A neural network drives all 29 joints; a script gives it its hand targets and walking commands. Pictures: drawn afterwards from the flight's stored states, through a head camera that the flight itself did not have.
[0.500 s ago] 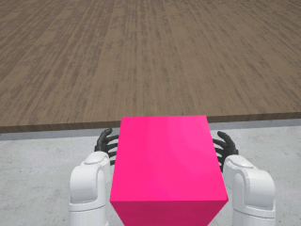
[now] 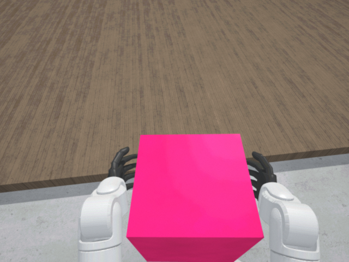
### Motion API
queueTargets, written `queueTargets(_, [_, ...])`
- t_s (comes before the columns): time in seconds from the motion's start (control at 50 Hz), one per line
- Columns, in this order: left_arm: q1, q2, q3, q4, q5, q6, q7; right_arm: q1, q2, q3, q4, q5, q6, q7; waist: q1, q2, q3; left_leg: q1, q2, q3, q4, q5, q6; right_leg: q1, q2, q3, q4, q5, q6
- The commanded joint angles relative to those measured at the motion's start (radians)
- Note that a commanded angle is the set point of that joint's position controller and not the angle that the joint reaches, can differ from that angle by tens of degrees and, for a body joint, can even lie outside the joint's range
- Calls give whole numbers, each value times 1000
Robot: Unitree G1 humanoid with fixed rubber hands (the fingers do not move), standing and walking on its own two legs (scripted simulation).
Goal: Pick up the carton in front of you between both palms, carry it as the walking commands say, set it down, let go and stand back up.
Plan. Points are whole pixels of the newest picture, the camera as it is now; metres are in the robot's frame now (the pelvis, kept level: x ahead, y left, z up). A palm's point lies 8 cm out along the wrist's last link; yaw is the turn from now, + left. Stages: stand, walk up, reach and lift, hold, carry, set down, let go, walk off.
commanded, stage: carry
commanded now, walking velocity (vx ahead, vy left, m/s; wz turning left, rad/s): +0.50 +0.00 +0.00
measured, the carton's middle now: (189, 202) +0.26 -0.01 +0.00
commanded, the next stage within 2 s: none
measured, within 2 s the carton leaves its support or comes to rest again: neither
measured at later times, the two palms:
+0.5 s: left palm (138, 47) +0.67 +0.14 +0.15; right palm (237, 48) +0.68 -0.16 +0.15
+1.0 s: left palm (146, 7) +1.07 +0.15 +0.12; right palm (216, 8) +1.06 -0.14 +0.12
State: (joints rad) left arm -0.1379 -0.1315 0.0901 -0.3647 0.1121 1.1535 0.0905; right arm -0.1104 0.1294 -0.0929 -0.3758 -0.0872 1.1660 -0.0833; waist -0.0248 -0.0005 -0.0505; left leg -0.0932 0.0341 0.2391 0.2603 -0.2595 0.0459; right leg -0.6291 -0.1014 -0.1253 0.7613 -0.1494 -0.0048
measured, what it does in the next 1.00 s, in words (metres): walks ahead: right foot, then left foot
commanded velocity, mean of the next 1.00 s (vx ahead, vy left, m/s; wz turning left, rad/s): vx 0.50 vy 0.00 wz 0.00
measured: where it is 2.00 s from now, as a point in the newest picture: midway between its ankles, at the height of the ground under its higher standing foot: (178, 105)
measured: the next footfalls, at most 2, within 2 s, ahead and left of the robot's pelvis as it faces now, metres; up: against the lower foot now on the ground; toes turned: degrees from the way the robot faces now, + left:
right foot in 0.16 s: +0.31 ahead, -0.11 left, +0.00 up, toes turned -11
left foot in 0.62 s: +0.59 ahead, +0.08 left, +0.00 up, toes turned +10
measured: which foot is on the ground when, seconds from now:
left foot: down 0.00-0.18, up 0.20-0.60, down 0.62-1.00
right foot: up 0.00-0.14, down 0.16-0.62, up 0.64-1.00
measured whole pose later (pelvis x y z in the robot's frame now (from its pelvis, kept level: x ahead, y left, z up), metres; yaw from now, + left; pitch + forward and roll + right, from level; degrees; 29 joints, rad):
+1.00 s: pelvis +0.68 +0.01 -0.02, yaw +3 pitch +7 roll -1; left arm -0.81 -0.04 0.32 -0.17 0.08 1.29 0.13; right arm -0.78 0.07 -0.29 -0.16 -0.05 1.28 -0.14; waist -0.09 -0.02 0.10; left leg -0.17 0.00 0.12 0.49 -0.44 0.05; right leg -1.06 -0.08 -0.07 1.47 -0.48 -0.09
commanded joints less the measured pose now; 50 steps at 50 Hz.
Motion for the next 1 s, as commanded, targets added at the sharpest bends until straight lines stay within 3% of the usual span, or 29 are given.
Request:
queueTargets(0.0, [-391,-922,-729,-74,-371,9,-231,-468,876,724,-114,402,0,272,7,140,-179,198,199,-97,-60,468,69,9,38,-79,-168,91,-4])
queueTargets(0.06, [-463,-865,-725,-155,-407,43,-231,-506,819,703,-174,399,26,252,4,156,-138,197,201,-69,-40,530,57,101,53,-105,-249,158,-31])
queueTargets(0.08, [-471,-840,-717,-167,-414,58,-230,-515,796,695,-188,396,39,245,9,164,-151,209,201,-50,10,612,47,160,65,-115,-261,153,-41])
queueTargets(0.12, [-477,-788,-693,-171,-418,88,-227,-544,740,683,-212,391,69,231,32,141,-232,162,152,22,262,710,6,417,140,-181,-318,75,-47])
queueTargets(0.14, [-490,-757,-678,-170,-419,103,-227,-571,705,674,-216,389,85,224,56,85,-300,18,128,11,455,533,-16,631,78,-100,-306,-4,-48])
queueTargets(0.16, [-526,-710,-656,-154,-412,114,-227,-609,696,675,-230,394,108,216,64,-147,-417,-297,47,-29,787,231,-60,905,-231,369,-357,-217,-186])
queueTargets(0.18, [-523,-714,-652,-133,-422,124,-224,-641,675,667,-229,397,122,214,85,-311,-421,-504,-71,-115,988,-213,-66,951,-327,680,-534,-169,-260])
queueTargets(0.2, [-572,-712,-653,-158,-436,135,-223,-683,692,666,-200,400,128,210,70,-235,-384,-577,-10,-217,1115,-214,-28,926,-324,568,-513,-37,-252])
queueTargets(0.24, [-668,-749,-666,-161,-456,145,-222,-755,714,651,-187,401,132,207,54,-56,-355,-575,67,-249,1054,-105,3,789,-267,365,-472,178,-191])
queueTargets(0.26, [-725,-752,-670,-162,-462,147,-221,-790,719,649,-173,401,133,204,48,-42,-346,-540,90,-252,971,-60,3,726,-242,292,-487,173,-161])
queueTargets(0.3, [-802,-742,-671,-129,-473,153,-221,-852,715,648,-125,392,135,193,52,-79,-350,-508,76,-214,881,-28,-4,681,-207,195,-505,135,-145])
queueTargets(0.36, [-908,-698,-648,-22,-487,165,-221,-949,686,631,-21,381,145,172,53,-116,-315,-567,67,-177,738,15,-20,670,-185,132,-532,117,-172])
queueTargets(0.42, [-987,-697,-602,102,-489,175,-219,-1035,690,598,90,388,159,162,58,-121,-272,-576,55,-134,554,100,-29,671,-143,61,-522,172,-170])
queueTargets(0.54, [-1210,-765,-523,275,-493,178,-210,-1290,764,539,249,444,167,171,78,-153,-234,-475,-3,-65,315,191,13,724,-121,-6,-404,368,-136])
queueTargets(0.56, [-1250,-780,-517,305,-497,177,-207,-1326,773,524,278,451,165,171,54,-167,-272,-371,-29,-42,309,184,27,696,-120,-36,-317,456,-124])
queueTargets(0.58, [-1288,-795,-508,334,-502,177,-203,-1344,779,503,316,455,162,171,7,-126,-324,-199,-73,7,254,201,28,640,-82,-93,-162,501,-92])
queueTargets(0.6, [-1315,-804,-498,358,-507,177,-200,-1353,775,478,348,458,158,172,-32,-39,-396,15,-67,-11,229,168,25,530,-34,-107,38,391,-62])
queueTargets(0.62, [-1342,-812,-482,385,-507,177,-197,-1358,775,447,381,461,158,173,-59,107,-453,198,152,-328,236,118,44,330,3,-61,279,85,-34])
queueTargets(0.64, [-1365,-839,-457,408,-510,179,-191,-1405,762,425,402,455,151,171,-43,338,-515,409,360,-780,115,125,191,1,154,21,513,-361,-9])
queueTargets(0.66, [-1414,-849,-442,401,-505,176,-183,-1423,810,416,402,469,147,173,-52,300,-520,418,356,-787,111,99,246,-102,115,121,651,-367,-42])
queueTargets(0.68, [-1467,-891,-443,383,-510,172,-177,-1472,851,414,370,480,138,175,-57,238,-486,394,310,-694,148,214,237,-166,88,136,692,-338,-62])
queueTargets(0.7, [-1499,-920,-433,369,-510,165,-171,-1533,880,413,328,499,134,177,-59,140,-467,371,291,-612,184,344,217,-208,67,132,703,-305,-63])
queueTargets(0.72, [-1501,-939,-424,360,-503,160,-162,-1577,913,424,291,516,133,176,-49,94,-468,347,278,-550,203,427,200,-223,49,133,697,-275,-59])
queueTargets(0.78, [-1460,-942,-405,311,-460,148,-133,-1605,947,433,200,523,127,163,-39,79,-527,382,260,-477,217,453,180,-272,42,122,689,-247,-55])
queueTargets(0.82, [-1412,-921,-409,278,-422,141,-119,-1567,936,447,159,506,125,157,-49,88,-523,425,249,-440,242,503,180,-365,38,101,676,-243,-53])
queueTargets(0.86, [-1368,-892,-428,240,-391,135,-111,-1520,908,465,124,485,122,157,-78,129,-514,491,245,-425,260,589,199,-481,46,65,720,-265,-56])
queueTargets(0.92, [-1339,-843,-465,195,-361,131,-110,-1467,861,507,98,467,117,164,-122,135,-479,618,259,-445,257,716,221,-713,24,52,854,-353,-84])
queueTargets(0.96, [-1323,-810,-483,200,-346,133,-114,-1453,848,543,105,478,117,173,-109,107,-409,563,215,-391,214,708,191,-705,11,37,735,-387,-93])
queueTargets(0.98, [-1316,-793,-483,210,-343,137,-117,-1456,846,557,112,492,119,178,-73,66,-372,391,168,-291,159,699,157,-496,16,8,468,-313,-89])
